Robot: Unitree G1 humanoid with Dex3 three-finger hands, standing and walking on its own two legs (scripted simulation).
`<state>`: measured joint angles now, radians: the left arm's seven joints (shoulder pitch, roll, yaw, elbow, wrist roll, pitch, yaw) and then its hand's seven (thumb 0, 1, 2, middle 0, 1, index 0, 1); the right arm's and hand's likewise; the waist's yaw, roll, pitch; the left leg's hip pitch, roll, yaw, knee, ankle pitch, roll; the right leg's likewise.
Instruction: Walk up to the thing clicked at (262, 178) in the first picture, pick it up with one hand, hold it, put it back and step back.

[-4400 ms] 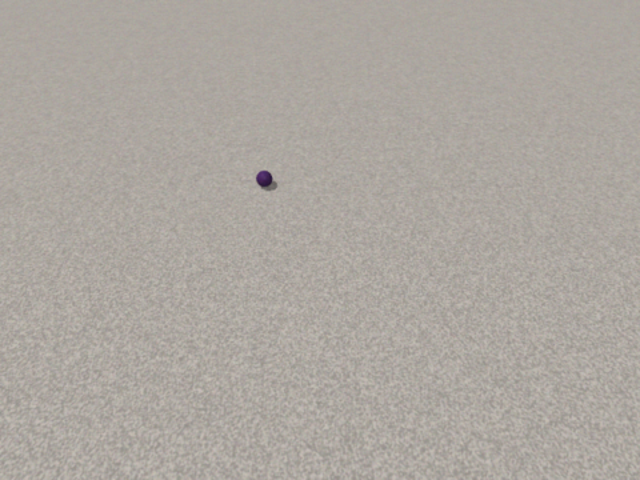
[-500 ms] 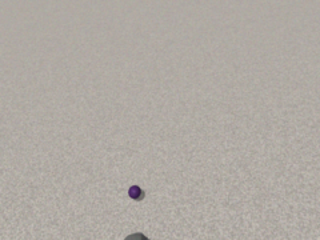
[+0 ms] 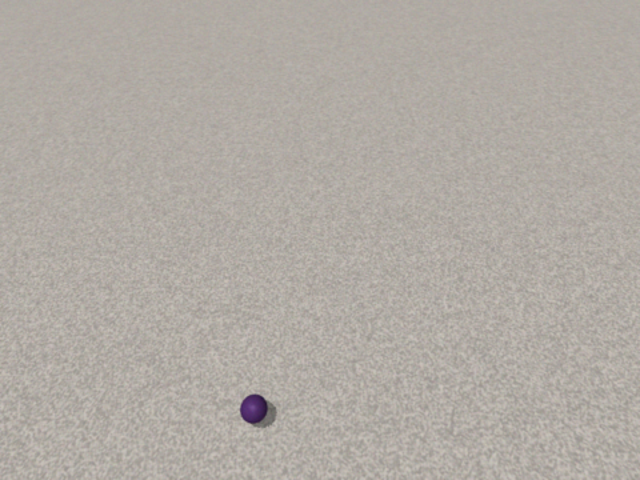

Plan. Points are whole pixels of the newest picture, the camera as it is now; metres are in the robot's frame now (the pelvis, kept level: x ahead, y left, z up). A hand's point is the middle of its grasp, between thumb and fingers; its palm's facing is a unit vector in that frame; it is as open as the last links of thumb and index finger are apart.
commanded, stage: walk up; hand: left
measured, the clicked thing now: (253, 408) +0.42 +0.24 -0.71
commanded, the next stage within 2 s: stand in 1.20 s
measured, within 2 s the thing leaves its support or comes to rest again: neither
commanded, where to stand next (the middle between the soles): +0.06 +0.01 m, yaw +1 degrees
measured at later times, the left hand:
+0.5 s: hand out of the picture +0.14 +0.25 -0.12, palm faces -0.01 -0.95 -0.32, open 7.4 cm
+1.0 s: hand out of the picture +0.10 +0.27 -0.13, palm faces +0.02 -0.94 -0.33, open 7.4 cm
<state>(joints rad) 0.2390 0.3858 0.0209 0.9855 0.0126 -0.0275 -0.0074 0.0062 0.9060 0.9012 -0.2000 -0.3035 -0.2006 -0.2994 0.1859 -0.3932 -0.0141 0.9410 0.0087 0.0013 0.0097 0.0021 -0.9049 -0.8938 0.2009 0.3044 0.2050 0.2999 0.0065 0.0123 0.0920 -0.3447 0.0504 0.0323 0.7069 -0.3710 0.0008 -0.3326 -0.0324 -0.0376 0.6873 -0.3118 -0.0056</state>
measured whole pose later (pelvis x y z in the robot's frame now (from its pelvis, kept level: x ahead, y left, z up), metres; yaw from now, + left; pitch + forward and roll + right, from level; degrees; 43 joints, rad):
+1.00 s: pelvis +0.04 +0.01 +0.03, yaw +1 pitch -2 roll +0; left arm 0.09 0.34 0.01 1.18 0.00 0.00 -0.01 0.01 0.91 0.90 -0.20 -0.30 -0.20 -0.30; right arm 0.08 -0.34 0.01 1.17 0.00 -0.01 0.01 0.00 -0.91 -0.89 0.20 0.30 0.21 0.30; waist 0.01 0.01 0.04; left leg -0.13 0.03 0.02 0.33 -0.17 -0.01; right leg -0.10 -0.04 -0.06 0.31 -0.17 0.03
